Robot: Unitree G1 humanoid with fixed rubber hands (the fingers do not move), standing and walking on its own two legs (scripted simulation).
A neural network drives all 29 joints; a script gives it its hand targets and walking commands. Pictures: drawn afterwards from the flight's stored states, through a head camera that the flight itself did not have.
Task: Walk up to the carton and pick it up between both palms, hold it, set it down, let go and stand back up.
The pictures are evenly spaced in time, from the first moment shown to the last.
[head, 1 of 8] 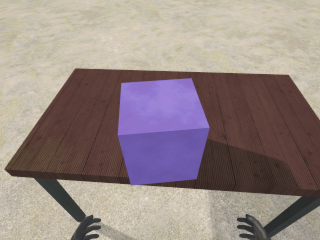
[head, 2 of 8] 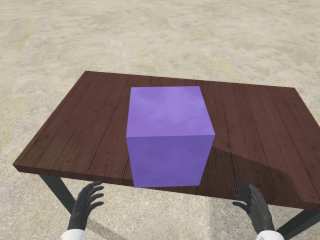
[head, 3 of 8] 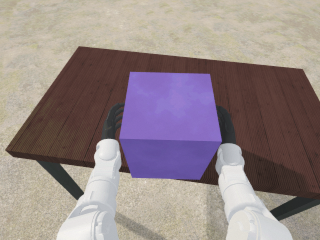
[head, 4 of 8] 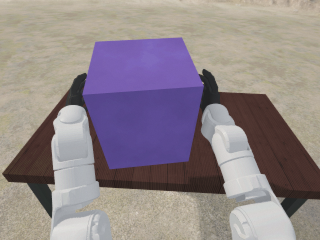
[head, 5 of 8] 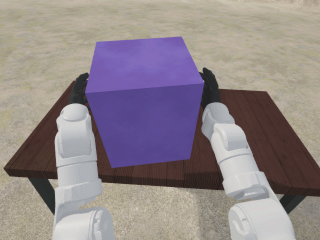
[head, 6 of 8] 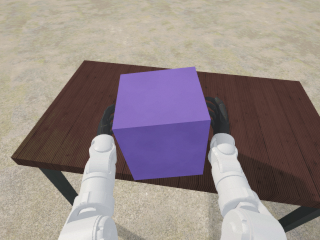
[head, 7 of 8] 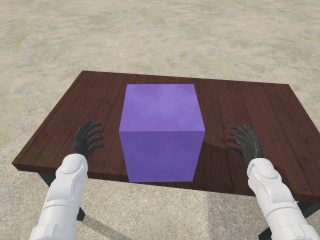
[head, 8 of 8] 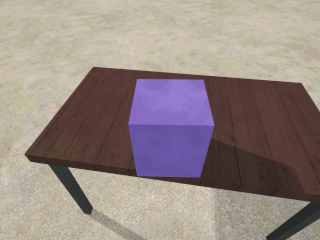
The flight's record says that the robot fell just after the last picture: no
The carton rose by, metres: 0.20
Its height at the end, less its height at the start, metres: +0.00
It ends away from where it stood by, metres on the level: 0.00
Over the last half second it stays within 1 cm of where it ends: yes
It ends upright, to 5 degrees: yes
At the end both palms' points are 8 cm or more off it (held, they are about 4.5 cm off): yes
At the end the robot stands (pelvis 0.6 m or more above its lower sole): yes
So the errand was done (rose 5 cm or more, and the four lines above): yes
